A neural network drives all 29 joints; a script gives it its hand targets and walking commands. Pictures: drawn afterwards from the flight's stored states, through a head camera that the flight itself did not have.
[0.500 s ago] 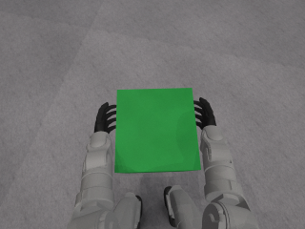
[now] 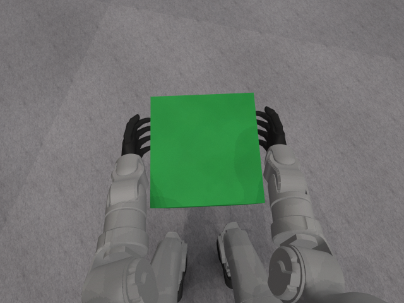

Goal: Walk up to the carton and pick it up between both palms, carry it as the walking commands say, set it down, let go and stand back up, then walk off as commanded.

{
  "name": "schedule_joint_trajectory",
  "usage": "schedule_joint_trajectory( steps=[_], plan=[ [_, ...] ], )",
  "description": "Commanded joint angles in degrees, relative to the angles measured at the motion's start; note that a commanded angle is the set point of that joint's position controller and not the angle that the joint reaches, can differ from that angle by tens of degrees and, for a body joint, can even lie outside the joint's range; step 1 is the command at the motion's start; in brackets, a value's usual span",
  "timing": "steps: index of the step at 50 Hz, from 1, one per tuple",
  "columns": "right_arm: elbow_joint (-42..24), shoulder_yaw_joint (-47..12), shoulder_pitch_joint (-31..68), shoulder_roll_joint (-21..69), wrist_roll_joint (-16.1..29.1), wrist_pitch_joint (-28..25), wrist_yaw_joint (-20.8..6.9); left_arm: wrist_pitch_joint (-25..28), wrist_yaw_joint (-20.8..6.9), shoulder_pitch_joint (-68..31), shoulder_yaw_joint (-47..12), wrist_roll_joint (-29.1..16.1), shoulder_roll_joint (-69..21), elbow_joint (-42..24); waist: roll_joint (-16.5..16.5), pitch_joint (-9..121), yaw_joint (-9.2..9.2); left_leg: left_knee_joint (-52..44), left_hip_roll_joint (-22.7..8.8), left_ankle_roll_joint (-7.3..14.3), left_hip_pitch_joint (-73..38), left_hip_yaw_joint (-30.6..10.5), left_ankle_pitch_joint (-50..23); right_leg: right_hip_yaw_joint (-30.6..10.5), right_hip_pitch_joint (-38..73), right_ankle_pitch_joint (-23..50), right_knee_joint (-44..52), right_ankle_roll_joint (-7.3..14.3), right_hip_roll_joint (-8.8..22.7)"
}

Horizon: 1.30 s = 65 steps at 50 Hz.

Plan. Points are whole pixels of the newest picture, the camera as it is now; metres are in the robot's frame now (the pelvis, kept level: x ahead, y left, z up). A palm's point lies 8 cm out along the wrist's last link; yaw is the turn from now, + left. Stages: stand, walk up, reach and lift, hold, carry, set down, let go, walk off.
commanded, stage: set down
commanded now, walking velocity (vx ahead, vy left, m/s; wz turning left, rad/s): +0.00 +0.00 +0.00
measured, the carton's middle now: (203, 160) +0.39 -0.02 -0.14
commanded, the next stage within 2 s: none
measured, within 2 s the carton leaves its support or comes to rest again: neither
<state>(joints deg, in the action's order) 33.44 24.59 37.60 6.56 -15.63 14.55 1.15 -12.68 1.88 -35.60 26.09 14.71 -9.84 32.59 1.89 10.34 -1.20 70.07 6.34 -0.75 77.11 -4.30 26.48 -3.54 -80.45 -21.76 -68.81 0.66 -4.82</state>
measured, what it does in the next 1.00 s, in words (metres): lowers itself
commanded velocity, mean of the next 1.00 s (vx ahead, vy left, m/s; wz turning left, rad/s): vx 0.00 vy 0.00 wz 0.00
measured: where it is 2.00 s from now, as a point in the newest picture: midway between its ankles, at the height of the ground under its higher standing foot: (203, 276)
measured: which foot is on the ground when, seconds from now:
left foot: down 0.00-1.00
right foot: down 0.00-1.00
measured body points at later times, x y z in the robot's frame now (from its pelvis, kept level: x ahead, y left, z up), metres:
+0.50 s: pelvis -0.01 +0.01 -0.07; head +0.22 -0.01 +0.31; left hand +0.43 +0.12 -0.16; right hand +0.43 -0.17 -0.16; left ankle +0.04 +0.12 -0.61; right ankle +0.08 -0.10 -0.61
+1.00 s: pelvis -0.04 +0.00 -0.14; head +0.24 -0.02 +0.21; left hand +0.46 +0.12 -0.24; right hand +0.46 -0.17 -0.25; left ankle +0.04 +0.12 -0.61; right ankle +0.08 -0.10 -0.61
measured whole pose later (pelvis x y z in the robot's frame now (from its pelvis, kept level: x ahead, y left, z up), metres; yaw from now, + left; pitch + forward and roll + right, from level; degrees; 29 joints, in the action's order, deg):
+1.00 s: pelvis -0.04 +0.00 -0.14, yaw +2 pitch +43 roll +3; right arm 44.7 23.9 60.6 -3.4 -12.0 14.6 2.8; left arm -13.8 6.4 -57.6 26.9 11.0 -3.5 40.4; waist 1.8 5.6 -2.0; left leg 99.7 10.1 -2.4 111.2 -2.6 32.0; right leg -4.6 -114.9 -26.5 -98.3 -1.4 -7.1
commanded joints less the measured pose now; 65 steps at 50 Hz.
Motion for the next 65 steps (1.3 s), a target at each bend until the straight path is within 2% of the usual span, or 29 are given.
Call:
schedule_joint_trajectory(
  steps=[1, 6, 14, 26, 48, 65],
  plan=[
    [5.6, -30.9, 25.9, 52.2, 6.3, -0.9, -10.3, 0.6, -10.2, -29.4, -31.6, -5.8, -50.4, 5.4, -2.8, 42.3, -0.81, -4.4, 3.7, -0.6, -9.2, 1.4, -12.1, -1.2, 32.0, 16.2, 3.9, -1.2, -2.4],
    [6.5, -31.2, 27.9, 51.0, 7.4, -1.4, -9.7, 1.0, -9.0, -31.3, -32.0, -6.8, -49.5, 5.8, -2.7, 43.5, -0.97, -1.6, 4.0, -1.0, -6.7, 1.6, -11.8, -0.8, 27.9, 15.6, 1.1, -1.5, -2.6],
    [9.9, -28.1, 30.6, 47.2, 6.8, -2.5, -9.2, 2.2, -6.9, -34.6, -30.0, -6.6, -47.3, 7.1, -1.7, 43.4, -1.58, 2.5, 4.5, -1.4, -1.9, 2.2, -10.7, 0.1, 20.3, 13.6, -3.7, -1.6, -3.1],
    [10.4, -27.9, 38.0, 44.2, 8.1, -2.7, -9.2, 2.6, -4.8, -42.6, -29.6, -7.9, -45.0, 6.1, -1.7, 49.0, -1.96, 9.2, 5.2, -1.9, 1.3, 3.2, -10.4, 1.7, 13.3, 12.7, -11.2, -1.8, -3.7],
    [13.6, -25.3, 50.8, 42.6, 8.7, -0.1, -9.9, 0.0, -5.6, -57.1, -25.5, -8.2, -41.5, 8.6, -2.8, 50.4, -1.99, 20.8, 6.1, -1.5, 12.7, 5.8, -5.0, 2.7, 4.5, 8.8, -20.6, -2.0, -3.6],
    [14.5, -26.0, 59.1, 40.2, 10.7, 0.1, -10.4, -0.6, -6.1, -65.2, -25.4, -10.5, -39.7, 9.8, -3.2, 51.0, -1.94, 28.6, 5.9, -1.3, 18.1, 6.9, -4.8, 3.7, -0.8, 9.0, -28.2, -1.9, -3.4]
  ],
)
